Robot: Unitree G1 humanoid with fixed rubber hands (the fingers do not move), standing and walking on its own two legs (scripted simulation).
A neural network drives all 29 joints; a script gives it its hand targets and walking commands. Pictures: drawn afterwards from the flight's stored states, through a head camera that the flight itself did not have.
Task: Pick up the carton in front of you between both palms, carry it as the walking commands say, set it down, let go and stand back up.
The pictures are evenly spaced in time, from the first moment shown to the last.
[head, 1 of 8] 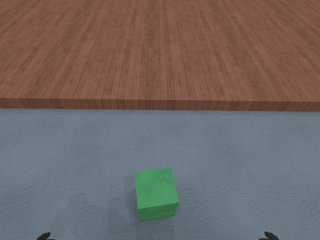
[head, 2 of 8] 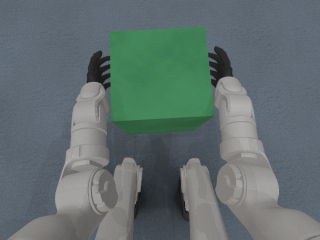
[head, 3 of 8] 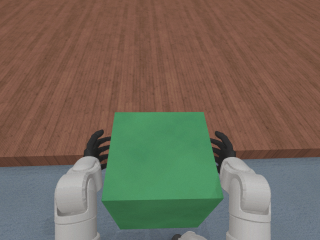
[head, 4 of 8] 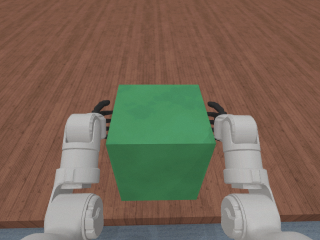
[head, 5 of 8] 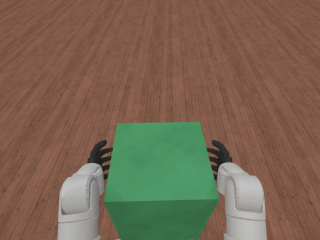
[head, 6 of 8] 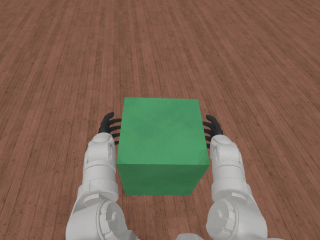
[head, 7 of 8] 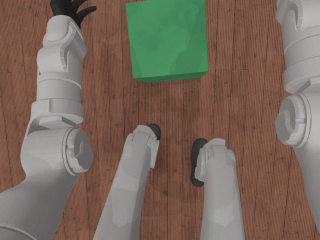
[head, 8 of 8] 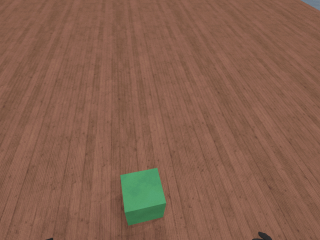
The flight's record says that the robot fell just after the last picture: no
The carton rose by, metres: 0.90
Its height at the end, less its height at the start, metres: +0.12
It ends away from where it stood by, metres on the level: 3.02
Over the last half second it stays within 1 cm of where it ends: yes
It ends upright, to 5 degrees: yes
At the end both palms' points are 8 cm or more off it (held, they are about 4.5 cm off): yes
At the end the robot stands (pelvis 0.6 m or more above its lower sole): yes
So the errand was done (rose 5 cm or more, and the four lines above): yes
